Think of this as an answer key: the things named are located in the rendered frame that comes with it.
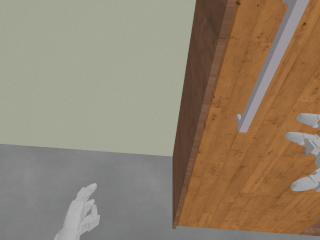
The right robot hand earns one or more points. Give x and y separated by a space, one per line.
312 144

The left robot hand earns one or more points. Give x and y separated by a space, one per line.
76 214

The robot left forearm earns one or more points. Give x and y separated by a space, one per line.
68 233

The handle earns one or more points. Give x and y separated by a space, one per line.
280 43

